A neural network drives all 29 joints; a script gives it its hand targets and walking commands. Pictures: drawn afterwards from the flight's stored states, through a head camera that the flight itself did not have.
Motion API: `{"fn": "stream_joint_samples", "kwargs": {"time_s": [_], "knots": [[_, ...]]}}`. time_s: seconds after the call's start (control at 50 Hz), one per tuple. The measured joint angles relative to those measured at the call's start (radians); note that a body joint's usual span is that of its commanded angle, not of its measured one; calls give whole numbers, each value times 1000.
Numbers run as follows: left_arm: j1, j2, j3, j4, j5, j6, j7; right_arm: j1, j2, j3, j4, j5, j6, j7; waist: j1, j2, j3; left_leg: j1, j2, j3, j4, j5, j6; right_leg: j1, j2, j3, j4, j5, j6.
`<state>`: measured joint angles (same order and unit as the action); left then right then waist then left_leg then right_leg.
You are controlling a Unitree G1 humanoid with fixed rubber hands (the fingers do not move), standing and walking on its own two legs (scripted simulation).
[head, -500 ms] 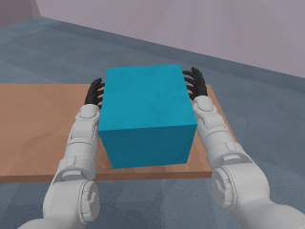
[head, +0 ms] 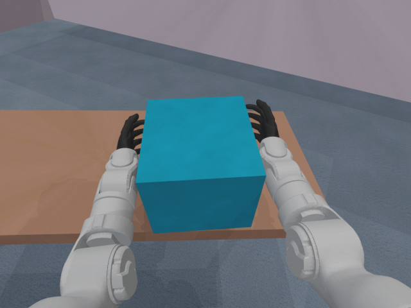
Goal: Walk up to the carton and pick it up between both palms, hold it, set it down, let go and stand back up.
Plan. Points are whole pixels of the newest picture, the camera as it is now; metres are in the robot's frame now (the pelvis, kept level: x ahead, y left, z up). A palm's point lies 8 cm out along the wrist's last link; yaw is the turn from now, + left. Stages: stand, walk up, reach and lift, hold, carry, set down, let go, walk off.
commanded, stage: set down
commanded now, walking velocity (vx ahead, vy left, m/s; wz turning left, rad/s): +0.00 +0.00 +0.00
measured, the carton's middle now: (199, 163) +0.36 +0.03 +0.12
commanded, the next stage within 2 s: none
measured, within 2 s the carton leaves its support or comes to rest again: rests again in 1.32 s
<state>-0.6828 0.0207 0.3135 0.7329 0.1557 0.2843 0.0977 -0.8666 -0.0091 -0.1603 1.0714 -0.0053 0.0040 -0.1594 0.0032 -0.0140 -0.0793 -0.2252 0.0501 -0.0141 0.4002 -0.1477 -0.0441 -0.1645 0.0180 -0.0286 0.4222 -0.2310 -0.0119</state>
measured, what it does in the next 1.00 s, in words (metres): stands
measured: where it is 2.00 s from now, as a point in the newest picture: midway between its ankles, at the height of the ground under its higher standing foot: outside the picture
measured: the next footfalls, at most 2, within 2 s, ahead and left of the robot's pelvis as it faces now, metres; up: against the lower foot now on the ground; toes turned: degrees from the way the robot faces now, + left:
none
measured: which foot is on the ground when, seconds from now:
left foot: down 0.00-1.00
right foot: down 0.00-1.00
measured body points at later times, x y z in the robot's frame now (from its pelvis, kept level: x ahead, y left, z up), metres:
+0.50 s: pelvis +0.02 -0.01 +0.00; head +0.00 -0.01 +0.45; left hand +0.42 +0.16 +0.10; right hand +0.44 -0.13 +0.14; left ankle +0.04 +0.15 -0.74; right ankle +0.00 -0.10 -0.74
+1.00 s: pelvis +0.02 -0.01 +0.00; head +0.06 +0.00 +0.45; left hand +0.42 +0.16 +0.06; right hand +0.46 -0.13 +0.09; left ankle +0.04 +0.15 -0.74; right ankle +0.00 -0.10 -0.74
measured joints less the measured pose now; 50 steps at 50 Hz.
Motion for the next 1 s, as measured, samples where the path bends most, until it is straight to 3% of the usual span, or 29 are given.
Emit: {"fn": "stream_joint_samples", "kwargs": {"time_s": [0.64, 1.0], "knots": [[24, -62, 87, 31, 41, -118, 12, 0, -7, -28, 25, -53, -56, 35, 0, 0, 10, -8, 1, 1, -28, -17, -11, -21, 0, 0, 0, -32, 0], [29, -80, 96, 31, 41, -200, 31, 0, -7, -86, 39, -116, -141, 76, 0, 0, 10, -139, 1, 2, -28, 9, -12, -153, 0, 0, 0, -8, -7]]}}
